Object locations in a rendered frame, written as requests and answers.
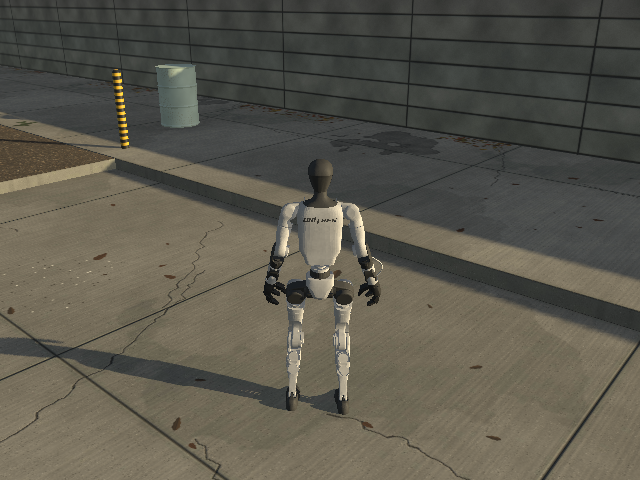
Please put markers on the robot left hand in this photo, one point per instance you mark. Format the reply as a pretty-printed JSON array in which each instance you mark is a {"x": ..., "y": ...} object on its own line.
[{"x": 268, "y": 289}]

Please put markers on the robot right hand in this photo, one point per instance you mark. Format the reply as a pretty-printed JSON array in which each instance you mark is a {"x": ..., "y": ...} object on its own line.
[{"x": 373, "y": 290}]

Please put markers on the robot right shin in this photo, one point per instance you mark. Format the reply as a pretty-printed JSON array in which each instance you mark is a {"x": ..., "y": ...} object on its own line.
[{"x": 342, "y": 361}]

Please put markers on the left robot upper arm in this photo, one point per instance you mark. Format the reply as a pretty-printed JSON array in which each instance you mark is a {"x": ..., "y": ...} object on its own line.
[{"x": 288, "y": 212}]

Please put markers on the robot right foot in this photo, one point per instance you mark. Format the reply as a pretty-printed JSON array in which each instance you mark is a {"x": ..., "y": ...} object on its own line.
[{"x": 342, "y": 406}]

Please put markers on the right robot upper arm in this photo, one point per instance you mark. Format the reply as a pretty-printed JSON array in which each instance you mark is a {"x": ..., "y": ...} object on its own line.
[{"x": 351, "y": 212}]

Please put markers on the left robot forearm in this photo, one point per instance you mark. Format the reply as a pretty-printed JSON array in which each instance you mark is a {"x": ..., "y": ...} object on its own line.
[{"x": 274, "y": 267}]

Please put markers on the right robot forearm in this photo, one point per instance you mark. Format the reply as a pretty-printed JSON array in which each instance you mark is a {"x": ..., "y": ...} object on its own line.
[{"x": 367, "y": 267}]

